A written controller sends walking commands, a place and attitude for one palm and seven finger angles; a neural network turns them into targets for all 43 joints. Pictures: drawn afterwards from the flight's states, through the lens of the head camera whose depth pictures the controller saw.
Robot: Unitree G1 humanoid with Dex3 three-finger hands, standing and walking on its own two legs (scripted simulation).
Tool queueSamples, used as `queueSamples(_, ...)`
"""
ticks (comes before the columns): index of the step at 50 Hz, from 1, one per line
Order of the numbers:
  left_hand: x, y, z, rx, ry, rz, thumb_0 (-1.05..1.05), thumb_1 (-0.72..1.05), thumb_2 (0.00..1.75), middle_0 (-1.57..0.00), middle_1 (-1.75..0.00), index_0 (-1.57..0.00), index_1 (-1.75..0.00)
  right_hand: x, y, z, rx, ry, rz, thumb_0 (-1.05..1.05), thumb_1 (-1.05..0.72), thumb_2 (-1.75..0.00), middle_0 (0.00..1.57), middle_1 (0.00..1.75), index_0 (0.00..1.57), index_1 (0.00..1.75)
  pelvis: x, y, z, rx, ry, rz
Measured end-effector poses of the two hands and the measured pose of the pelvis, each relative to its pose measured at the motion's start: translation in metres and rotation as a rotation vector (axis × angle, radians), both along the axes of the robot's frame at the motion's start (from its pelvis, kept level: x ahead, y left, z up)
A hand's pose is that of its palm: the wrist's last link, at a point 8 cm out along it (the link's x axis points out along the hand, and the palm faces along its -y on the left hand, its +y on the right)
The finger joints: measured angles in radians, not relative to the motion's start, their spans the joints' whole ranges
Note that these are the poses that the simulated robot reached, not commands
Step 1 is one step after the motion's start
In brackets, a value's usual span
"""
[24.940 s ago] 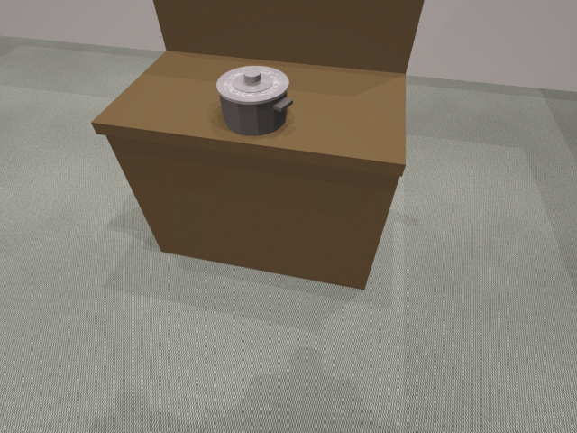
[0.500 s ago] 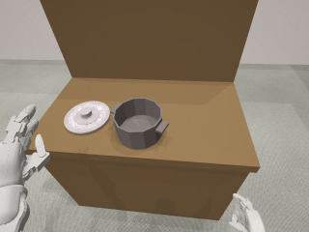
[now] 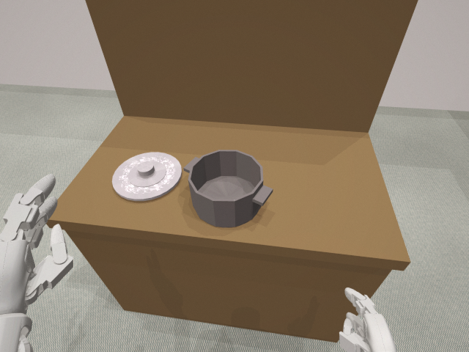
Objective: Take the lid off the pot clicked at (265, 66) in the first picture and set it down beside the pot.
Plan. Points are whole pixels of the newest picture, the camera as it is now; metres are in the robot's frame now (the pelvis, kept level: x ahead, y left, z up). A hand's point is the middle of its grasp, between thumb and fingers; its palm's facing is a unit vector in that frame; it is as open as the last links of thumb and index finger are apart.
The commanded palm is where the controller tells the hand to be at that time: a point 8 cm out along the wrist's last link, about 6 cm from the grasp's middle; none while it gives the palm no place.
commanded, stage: step back with the hand held close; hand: left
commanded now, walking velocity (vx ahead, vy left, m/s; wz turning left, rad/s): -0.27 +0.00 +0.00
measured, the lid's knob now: (145, 168) +0.58 +0.33 -0.06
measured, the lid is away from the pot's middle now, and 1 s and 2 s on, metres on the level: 0.25 0.25 0.25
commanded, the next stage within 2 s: stop stepping back and stand still in 1.58 s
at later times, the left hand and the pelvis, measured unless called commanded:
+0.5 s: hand (45, 267) +0.17 +0.27 +0.15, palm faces +0.25 -0.81 -0.53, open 7.4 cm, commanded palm +0.11 +0.31 +0.17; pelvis -0.03 +0.03 -0.01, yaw -3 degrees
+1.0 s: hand (29, 297) +0.13 +0.26 +0.15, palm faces +0.31 -0.82 -0.49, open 7.5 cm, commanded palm +0.06 +0.30 +0.17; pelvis -0.08 +0.03 -0.02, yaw -2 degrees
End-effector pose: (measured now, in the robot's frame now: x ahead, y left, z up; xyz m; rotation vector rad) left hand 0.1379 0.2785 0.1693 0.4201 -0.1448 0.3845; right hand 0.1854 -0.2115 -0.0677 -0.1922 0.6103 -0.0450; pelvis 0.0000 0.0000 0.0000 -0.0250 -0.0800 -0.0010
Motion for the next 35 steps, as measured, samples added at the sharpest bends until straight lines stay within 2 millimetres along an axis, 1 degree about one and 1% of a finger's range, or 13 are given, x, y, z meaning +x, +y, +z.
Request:
queueSamples(4,0.006,0.013,0.013,0.073,-0.054,-0.015,0.02,0.88,0.89,-0.21,-0.3,-0.21,-0.31,-0.003,0.002,0.002,-0.015,0.02,-0.002,0.02,-0.91,-0.89,0.2,0.3,0.2,0.3,-0.003,0.002,-0.001,-0.006,0.019,-0.018)
queueSamples(6,0.012,0.019,0.016,0.095,-0.074,-0.026,0.02,0.88,0.89,-0.21,-0.3,-0.21,-0.31,-0.008,0.001,0.003,-0.028,0.037,-0.011,0.02,-0.91,-0.89,0.2,0.3,0.2,0.3,-0.006,0.005,-0.001,-0.008,0.034,-0.026)
queueSamples(10,0.021,0.018,0.007,0.095,-0.047,-0.093,0.02,0.89,0.89,-0.21,-0.3,-0.21,-0.31,-0.02,-0.005,0.004,-0.057,0.068,-0.052,0.02,-0.91,-0.89,0.2,0.3,0.2,0.3,-0.011,0.014,-0.002,-0.003,0.059,-0.04)
queueSamples(13,0.023,0.015,-0.001,0.104,0.003,-0.158,0.02,0.89,0.89,-0.21,-0.3,-0.21,-0.31,-0.031,-0.009,0.003,-0.074,0.09,-0.093,0.02,-0.91,-0.89,0.2,0.3,0.2,0.3,-0.013,0.021,-0.004,0.001,0.075,-0.041)
queueSamples(18,0.014,0.022,-0.005,0.157,0.042,-0.207,0.02,0.88,0.89,-0.21,-0.3,-0.21,-0.31,-0.049,-0.008,0.0,-0.093,0.12,-0.136,0.02,-0.91,-0.89,0.2,0.3,0.2,0.3,-0.019,0.029,-0.008,0.007,0.086,-0.035)
queueSamples(24,-0.001,0.031,0.002,0.19,0.011,-0.172,0.02,0.88,0.89,-0.22,-0.3,-0.21,-0.31,-0.063,0.004,-0.01,-0.076,0.123,-0.126,0.02,-0.91,-0.89,0.2,0.3,0.2,0.3,-0.029,0.034,-0.013,0.009,0.076,-0.046)
queueSamples(30,-0.012,0.026,0.001,0.168,-0.031,-0.153,0.02,0.88,0.89,-0.21,-0.3,-0.21,-0.31,-0.077,0.015,-0.018,-0.034,0.108,-0.111,0.02,-0.91,-0.89,0.2,0.3,0.2,0.3,-0.043,0.032,-0.017,0.0,0.062,-0.049)
queueSamples(35,-0.023,0.018,-0.002,0.161,-0.043,-0.151,0.02,0.88,0.89,-0.21,-0.3,-0.21,-0.31,-0.088,0.011,-0.019,-0.023,0.094,-0.119,0.02,-0.91,-0.89,0.2,0.3,0.2,0.3,-0.054,0.026,-0.02,-0.012,0.063,-0.039)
